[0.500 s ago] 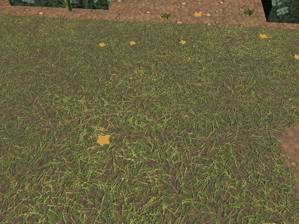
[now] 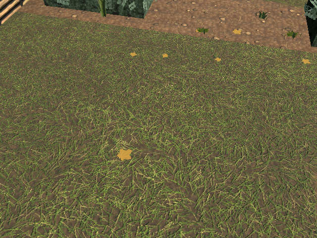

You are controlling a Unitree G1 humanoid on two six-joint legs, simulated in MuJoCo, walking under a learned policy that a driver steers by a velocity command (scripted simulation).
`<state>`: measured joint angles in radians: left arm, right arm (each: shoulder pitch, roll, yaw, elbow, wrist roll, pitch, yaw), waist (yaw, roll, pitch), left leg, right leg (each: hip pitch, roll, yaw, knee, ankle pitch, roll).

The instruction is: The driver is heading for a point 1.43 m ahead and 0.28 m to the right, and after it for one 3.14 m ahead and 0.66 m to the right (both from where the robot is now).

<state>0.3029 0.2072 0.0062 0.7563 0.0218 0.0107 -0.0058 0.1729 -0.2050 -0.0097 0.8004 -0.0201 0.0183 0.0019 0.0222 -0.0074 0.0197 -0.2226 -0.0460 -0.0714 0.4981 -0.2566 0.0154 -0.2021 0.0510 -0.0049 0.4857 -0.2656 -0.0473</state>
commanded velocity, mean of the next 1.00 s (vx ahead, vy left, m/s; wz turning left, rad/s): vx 0.05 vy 0.00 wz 0.01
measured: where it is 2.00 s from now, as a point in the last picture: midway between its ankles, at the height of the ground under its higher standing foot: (189, 232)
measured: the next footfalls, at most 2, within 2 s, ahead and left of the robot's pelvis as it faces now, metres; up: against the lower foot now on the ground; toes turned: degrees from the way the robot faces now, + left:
right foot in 1.10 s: +0.14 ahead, -0.11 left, +0.00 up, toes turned -1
left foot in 1.58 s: +0.45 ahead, +0.03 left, +0.00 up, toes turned +2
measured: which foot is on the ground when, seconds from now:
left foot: down 0.00-1.00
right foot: down 0.00-0.86, up 0.88-1.00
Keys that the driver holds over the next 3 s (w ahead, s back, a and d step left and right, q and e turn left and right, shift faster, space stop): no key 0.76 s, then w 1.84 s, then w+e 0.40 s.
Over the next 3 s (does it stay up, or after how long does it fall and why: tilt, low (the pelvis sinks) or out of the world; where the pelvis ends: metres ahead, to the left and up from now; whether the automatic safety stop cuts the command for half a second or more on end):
stays up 1.08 -0.07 -0.16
